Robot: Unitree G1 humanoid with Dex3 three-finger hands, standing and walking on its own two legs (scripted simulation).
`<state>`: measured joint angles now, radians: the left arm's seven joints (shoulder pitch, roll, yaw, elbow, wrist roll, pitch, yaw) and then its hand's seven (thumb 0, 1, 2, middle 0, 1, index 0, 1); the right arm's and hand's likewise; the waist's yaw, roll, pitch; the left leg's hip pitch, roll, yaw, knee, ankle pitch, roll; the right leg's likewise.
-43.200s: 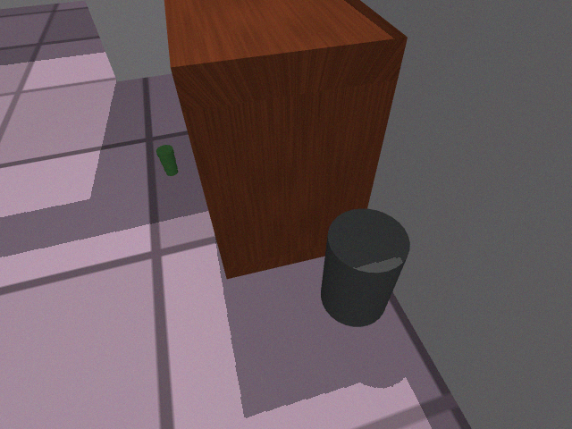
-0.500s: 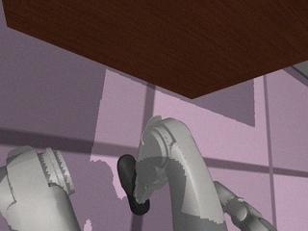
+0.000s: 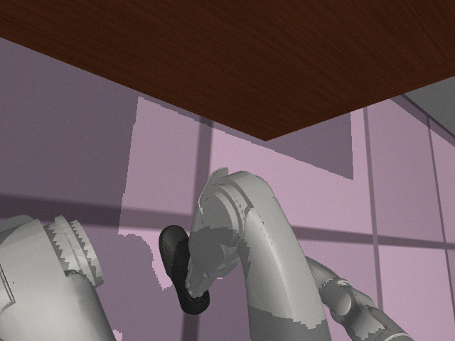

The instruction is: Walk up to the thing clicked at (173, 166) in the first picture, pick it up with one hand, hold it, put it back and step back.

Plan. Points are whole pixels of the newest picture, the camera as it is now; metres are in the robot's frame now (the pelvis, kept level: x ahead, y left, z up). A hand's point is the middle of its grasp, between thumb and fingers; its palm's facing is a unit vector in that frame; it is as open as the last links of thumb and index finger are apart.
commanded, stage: loosen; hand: left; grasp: from above
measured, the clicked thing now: out of the picture +0.46 +0.31 -0.21
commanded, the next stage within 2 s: open in 0.10 s
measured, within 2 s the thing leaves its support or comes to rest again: rests again in 0.30 s
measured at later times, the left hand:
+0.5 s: hand out of the picture +0.46 +0.34 -0.17, palm faces +0.46 -0.89 -0.01, open 14.3 cm
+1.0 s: hand out of the picture +0.43 +0.42 -0.11, palm faces +0.48 -0.88 -0.07, open 17.6 cm
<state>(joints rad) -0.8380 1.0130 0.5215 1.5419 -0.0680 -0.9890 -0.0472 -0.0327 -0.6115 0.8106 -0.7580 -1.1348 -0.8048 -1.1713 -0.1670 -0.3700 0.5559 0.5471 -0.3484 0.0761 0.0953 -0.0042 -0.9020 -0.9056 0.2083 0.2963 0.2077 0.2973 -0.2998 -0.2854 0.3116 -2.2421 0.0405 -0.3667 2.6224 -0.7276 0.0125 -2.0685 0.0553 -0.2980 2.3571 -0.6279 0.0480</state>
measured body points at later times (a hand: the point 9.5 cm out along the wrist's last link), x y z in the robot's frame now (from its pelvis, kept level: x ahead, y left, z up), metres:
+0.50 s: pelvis +0.00 +0.00 +0.00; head +0.25 +0.20 +0.32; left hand +0.43 +0.38 -0.17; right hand +0.16 -0.24 -0.03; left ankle +0.07 +0.12 -0.26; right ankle +0.14 -0.11 -0.26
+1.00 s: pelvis +0.00 +0.00 +0.01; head +0.23 +0.18 +0.34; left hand +0.40 +0.46 -0.10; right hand +0.16 -0.25 -0.04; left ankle +0.07 +0.12 -0.26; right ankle +0.14 -0.11 -0.26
